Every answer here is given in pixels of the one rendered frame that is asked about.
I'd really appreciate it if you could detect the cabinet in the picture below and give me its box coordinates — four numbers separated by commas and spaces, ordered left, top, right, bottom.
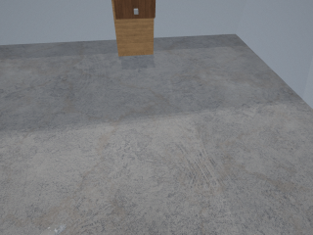
112, 0, 155, 57

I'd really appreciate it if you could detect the drawer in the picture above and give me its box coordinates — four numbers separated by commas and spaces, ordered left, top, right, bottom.
113, 0, 156, 20

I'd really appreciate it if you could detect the robot left hand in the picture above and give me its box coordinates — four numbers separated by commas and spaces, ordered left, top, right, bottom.
40, 223, 67, 235

